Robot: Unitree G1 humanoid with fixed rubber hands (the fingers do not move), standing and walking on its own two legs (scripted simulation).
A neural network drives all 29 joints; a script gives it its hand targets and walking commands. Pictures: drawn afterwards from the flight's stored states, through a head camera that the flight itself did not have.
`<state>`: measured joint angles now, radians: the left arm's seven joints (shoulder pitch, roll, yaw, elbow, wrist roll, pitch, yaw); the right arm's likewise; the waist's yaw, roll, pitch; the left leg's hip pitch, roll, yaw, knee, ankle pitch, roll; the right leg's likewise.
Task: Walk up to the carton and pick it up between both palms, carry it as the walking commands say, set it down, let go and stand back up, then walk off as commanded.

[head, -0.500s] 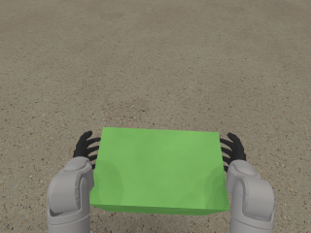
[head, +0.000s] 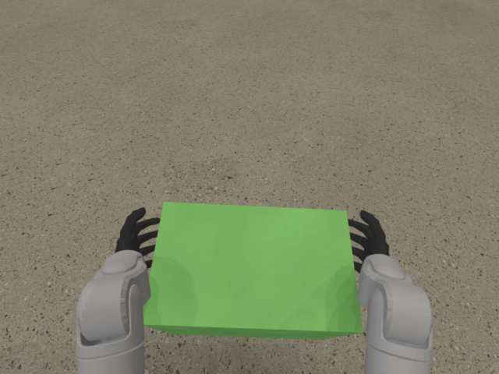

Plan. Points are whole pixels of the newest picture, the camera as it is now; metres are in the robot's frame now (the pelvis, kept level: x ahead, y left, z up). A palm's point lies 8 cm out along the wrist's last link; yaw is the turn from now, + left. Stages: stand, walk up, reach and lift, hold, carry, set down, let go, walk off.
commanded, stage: carry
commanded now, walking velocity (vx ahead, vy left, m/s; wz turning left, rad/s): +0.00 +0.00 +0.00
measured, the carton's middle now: (250, 278) +0.26 +0.00 +0.00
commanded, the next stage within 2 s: hold in 1.04 s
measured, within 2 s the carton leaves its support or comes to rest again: neither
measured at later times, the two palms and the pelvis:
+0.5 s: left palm (132, 262) +0.25 +0.17 +0.08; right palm (368, 263) +0.25 -0.17 +0.07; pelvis +0.00 +0.00 +0.00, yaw +0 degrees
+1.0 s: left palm (133, 261) +0.26 +0.17 +0.07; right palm (365, 262) +0.26 -0.17 +0.07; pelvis +0.00 +0.00 +0.00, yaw +0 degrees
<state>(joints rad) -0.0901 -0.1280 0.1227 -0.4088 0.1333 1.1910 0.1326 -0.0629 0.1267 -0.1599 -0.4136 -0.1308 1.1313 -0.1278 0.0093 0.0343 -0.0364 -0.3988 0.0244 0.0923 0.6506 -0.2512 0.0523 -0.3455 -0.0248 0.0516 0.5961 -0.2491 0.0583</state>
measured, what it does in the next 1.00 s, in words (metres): stands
